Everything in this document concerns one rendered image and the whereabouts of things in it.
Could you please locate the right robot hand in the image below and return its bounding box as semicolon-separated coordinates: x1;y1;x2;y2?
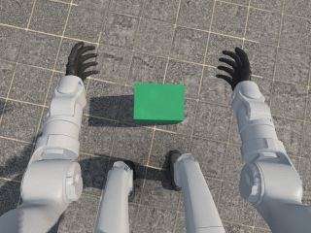
216;47;252;91

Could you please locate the left robot hand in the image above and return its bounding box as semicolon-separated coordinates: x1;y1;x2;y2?
65;41;99;83

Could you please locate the robot left foot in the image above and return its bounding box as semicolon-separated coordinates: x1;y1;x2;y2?
124;160;136;203

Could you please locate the carton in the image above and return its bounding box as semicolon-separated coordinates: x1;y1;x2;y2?
133;83;185;124

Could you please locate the robot left upper arm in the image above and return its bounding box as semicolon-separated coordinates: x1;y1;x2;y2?
0;159;83;233

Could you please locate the robot right upper arm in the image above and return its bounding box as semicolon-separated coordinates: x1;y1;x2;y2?
238;161;311;233

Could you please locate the robot foot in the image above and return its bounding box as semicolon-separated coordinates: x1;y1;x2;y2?
124;160;136;203
168;150;182;191

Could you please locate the robot right foot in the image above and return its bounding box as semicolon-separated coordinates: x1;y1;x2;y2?
168;150;182;191

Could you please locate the robot left forearm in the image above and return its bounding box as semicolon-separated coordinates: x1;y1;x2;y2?
20;75;86;201

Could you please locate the robot right forearm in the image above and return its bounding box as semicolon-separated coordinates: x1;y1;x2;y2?
231;81;303;199

